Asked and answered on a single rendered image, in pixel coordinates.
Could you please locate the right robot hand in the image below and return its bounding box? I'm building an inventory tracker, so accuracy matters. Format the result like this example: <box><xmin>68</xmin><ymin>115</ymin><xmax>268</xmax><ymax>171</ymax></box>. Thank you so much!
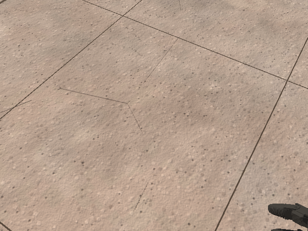
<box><xmin>268</xmin><ymin>203</ymin><xmax>308</xmax><ymax>231</ymax></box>

